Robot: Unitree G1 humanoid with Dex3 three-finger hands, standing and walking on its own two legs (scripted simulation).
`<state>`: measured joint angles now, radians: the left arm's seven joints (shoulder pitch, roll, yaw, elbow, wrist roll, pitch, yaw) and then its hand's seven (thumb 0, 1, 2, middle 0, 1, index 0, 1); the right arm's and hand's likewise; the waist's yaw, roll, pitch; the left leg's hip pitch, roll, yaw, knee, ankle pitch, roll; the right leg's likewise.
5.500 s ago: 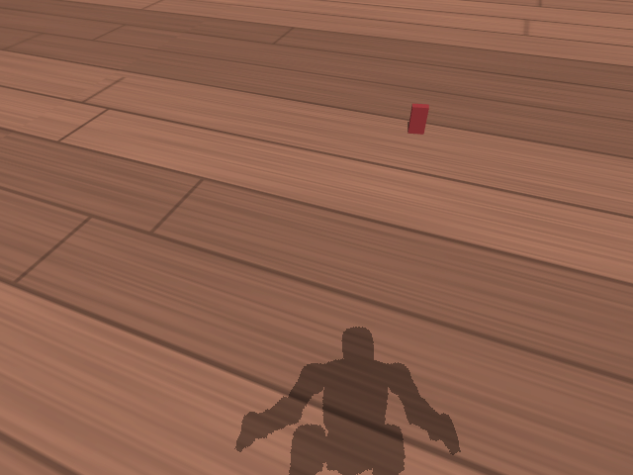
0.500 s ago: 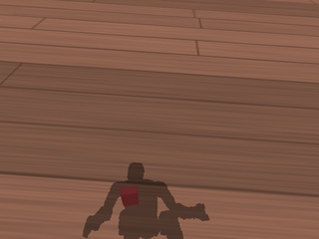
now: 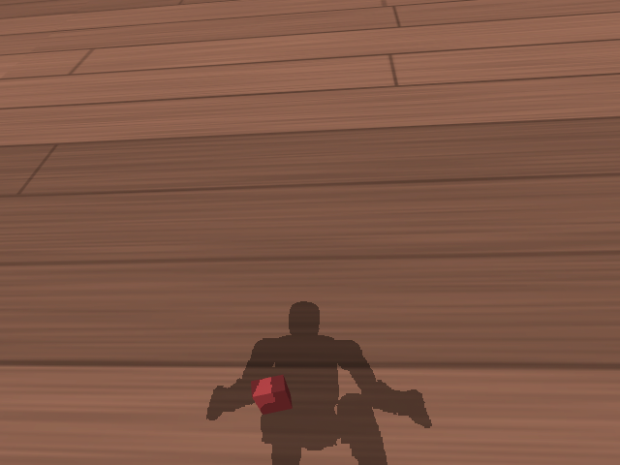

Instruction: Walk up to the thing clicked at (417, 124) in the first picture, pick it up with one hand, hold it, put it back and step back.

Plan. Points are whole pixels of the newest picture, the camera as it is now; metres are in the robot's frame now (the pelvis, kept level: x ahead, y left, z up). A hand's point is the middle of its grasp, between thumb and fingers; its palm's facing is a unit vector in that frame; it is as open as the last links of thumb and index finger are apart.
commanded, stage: walk up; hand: left
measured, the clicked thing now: (272, 395) +0.44 +0.20 -0.68
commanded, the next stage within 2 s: none
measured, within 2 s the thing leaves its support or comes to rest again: neither
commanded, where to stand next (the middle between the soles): +0.08 -0.02 m, yaw +0 degrees
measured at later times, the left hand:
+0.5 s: hand out of the picture +0.09 +0.28 -0.15, palm faces -0.04 -0.94 -0.35, open 7.4 cm
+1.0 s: hand out of the picture +0.16 +0.27 -0.14, palm faces -0.01 -0.93 -0.36, open 7.4 cm
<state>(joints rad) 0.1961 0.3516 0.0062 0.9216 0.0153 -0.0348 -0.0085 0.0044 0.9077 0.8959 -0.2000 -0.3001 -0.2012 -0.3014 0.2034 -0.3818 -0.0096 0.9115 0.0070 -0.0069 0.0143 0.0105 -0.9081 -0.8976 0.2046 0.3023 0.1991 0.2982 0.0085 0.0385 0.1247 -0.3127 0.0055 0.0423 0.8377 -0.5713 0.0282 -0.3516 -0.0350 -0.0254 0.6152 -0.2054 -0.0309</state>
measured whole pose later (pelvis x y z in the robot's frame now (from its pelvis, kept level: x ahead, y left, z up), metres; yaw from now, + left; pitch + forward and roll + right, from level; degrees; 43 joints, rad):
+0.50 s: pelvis +0.03 +0.01 +0.01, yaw +0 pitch -3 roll -1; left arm 0.17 0.39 0.02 1.04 0.01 0.00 -0.02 0.01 0.91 0.90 -0.20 -0.30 -0.20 -0.30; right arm 0.23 -0.40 -0.01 1.02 -0.01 -0.03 0.01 0.01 -0.91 -0.90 0.21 0.30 0.20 0.30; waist -0.02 0.00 0.08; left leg -0.20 0.05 0.02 0.58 -0.32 -0.01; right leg -0.25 -0.02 -0.02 0.53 -0.23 0.01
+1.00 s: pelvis +0.06 +0.01 +0.00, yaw +1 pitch -3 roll +0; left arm 0.09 0.38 0.01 1.04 0.00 -0.01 -0.01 0.00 0.91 0.90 -0.20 -0.30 -0.20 -0.30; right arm 0.14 -0.38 -0.02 1.04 0.00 -0.03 0.00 0.01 -0.91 -0.90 0.21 0.30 0.20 0.30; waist -0.01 -0.01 0.07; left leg -0.17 0.03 0.01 0.60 -0.38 -0.02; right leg -0.24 -0.04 -0.03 0.62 -0.33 0.01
